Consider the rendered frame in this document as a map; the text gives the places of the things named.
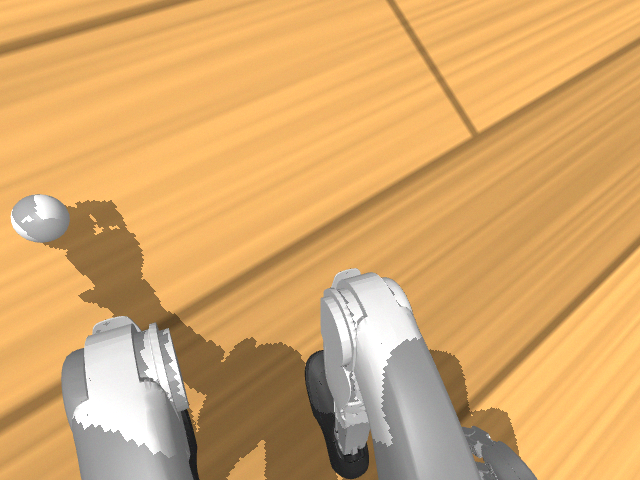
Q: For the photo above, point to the left robot foot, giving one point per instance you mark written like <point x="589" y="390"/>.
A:
<point x="191" y="442"/>

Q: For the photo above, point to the right robot hand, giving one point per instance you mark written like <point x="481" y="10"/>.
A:
<point x="501" y="462"/>

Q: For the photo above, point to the right robot foot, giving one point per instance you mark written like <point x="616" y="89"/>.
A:
<point x="322" y="403"/>

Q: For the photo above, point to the ball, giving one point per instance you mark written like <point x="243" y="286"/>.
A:
<point x="40" y="218"/>

